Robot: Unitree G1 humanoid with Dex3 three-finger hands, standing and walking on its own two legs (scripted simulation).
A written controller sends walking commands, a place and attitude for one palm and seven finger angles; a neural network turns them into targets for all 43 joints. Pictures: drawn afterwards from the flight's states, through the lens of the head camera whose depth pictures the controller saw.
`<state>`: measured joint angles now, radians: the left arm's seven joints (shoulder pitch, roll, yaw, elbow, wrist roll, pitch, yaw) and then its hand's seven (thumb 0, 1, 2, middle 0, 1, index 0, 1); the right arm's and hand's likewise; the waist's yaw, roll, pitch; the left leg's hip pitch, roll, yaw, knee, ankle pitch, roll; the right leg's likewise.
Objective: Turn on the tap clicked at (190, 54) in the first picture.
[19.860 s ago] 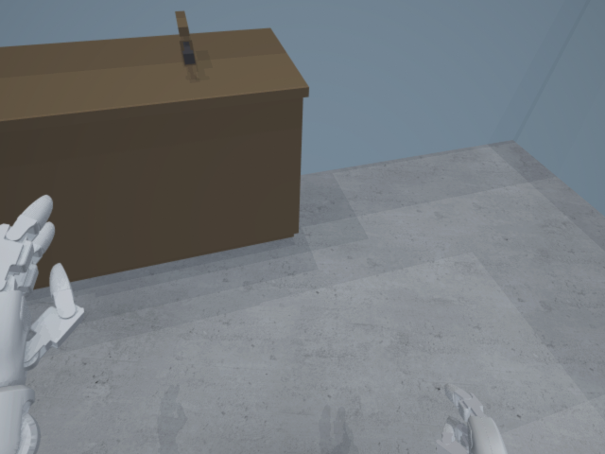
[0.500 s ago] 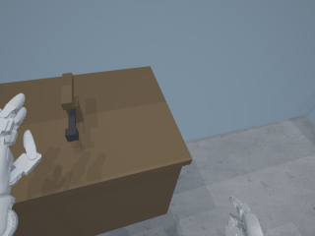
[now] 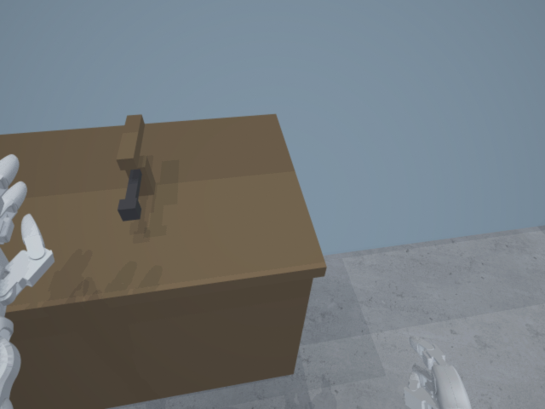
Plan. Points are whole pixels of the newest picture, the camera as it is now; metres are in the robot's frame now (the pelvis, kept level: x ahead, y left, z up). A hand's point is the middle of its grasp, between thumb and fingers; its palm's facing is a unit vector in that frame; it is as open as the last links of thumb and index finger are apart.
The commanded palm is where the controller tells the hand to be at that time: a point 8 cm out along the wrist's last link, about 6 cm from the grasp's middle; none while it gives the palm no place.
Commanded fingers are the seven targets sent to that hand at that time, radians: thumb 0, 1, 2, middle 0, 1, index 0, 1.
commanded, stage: turn the palm inward beside the body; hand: left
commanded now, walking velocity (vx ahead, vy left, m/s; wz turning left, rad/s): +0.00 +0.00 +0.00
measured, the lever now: (129, 209) +0.39 +0.30 +0.06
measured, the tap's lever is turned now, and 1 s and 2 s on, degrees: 0 0 0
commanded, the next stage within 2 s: reach beside the lever's end, fingers flat in 1.74 s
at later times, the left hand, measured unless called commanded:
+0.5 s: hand (85, 261) +0.23 +0.26 +0.15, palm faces +0.41 -0.88 -0.26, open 7.4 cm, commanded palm +0.18 +0.29 +0.16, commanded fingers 0.00 0.90 0.90 -0.20 -0.30 -0.20 -0.30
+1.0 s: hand (87, 284) +0.21 +0.25 +0.14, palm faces +0.43 -0.88 -0.18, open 7.4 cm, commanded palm +0.15 +0.28 +0.15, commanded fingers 0.00 0.90 0.90 -0.20 -0.30 -0.20 -0.30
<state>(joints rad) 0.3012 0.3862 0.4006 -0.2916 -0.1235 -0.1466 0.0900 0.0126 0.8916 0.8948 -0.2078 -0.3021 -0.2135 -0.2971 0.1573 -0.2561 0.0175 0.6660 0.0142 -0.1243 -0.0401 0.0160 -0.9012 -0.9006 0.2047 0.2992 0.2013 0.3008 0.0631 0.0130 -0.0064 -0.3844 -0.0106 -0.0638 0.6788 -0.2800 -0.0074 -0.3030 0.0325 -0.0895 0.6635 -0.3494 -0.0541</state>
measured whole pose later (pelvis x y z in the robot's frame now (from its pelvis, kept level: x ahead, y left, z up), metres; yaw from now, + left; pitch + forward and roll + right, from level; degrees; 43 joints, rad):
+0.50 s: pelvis +0.03 +0.00 +0.00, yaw -1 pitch +2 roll +0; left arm 0.46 0.32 0.35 -0.39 -0.20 -0.06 0.06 0.01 0.90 0.90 -0.20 -0.30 -0.21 -0.30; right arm 0.23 -0.27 0.00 0.64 0.04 -0.20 -0.07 0.02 -0.90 -0.90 0.20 0.30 0.20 0.30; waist 0.06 0.03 -0.06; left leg -0.41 -0.02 -0.04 0.71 -0.33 0.00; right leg -0.34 0.03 -0.07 0.70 -0.40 -0.05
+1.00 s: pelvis +0.02 +0.01 +0.00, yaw +0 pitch +1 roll -1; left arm 0.52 0.26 0.23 -0.49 -0.19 0.04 0.16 0.01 0.90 0.90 -0.20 -0.30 -0.21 -0.30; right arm 0.20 -0.23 0.06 0.62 0.04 -0.20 -0.07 0.02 -0.90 -0.90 0.21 0.30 0.20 0.30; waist 0.07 0.04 -0.07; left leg -0.41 -0.03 -0.05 0.71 -0.32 0.01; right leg -0.33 0.01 -0.08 0.70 -0.39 -0.04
